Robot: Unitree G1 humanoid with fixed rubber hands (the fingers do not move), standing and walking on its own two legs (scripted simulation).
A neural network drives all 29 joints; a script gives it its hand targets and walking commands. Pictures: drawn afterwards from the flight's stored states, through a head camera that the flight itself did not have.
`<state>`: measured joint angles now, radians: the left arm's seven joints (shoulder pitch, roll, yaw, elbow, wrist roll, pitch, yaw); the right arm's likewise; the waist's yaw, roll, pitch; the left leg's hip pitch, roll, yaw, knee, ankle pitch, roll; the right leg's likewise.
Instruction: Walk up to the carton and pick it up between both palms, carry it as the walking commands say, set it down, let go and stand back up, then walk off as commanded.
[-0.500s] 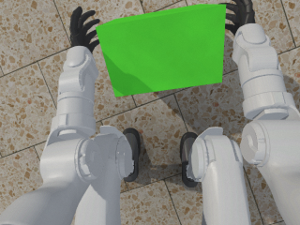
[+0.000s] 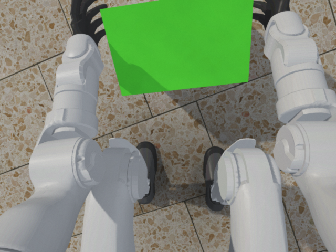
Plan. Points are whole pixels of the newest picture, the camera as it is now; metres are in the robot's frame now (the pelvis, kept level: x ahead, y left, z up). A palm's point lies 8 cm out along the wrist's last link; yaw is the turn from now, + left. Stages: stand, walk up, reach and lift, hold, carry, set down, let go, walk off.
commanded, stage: set down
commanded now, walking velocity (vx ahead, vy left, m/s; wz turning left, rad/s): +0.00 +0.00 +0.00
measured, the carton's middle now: (178, 40) +0.54 -0.01 -0.24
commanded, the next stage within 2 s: none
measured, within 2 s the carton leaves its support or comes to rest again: rests again in 1.62 s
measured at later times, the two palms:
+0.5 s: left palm (86, 31) +0.54 +0.17 -0.13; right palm (273, 11) +0.56 -0.19 -0.14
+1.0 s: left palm (87, 25) +0.56 +0.18 -0.14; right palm (271, 7) +0.57 -0.19 -0.15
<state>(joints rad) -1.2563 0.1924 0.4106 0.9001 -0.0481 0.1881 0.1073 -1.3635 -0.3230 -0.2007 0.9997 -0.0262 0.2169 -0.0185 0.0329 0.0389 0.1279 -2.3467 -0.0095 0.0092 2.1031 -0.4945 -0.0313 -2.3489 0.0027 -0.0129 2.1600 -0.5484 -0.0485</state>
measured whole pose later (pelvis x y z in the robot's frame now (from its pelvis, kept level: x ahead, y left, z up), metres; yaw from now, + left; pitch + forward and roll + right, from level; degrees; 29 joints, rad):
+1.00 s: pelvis +0.01 +0.00 -0.01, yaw +1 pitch +43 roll +3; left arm -1.34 0.21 0.46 0.91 0.00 0.16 0.03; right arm -1.40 -0.32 -0.34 0.95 -0.11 0.17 0.06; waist 0.02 0.04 0.18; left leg -2.37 -0.03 0.01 2.13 -0.52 -0.03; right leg -2.36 -0.01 -0.01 2.20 -0.60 -0.04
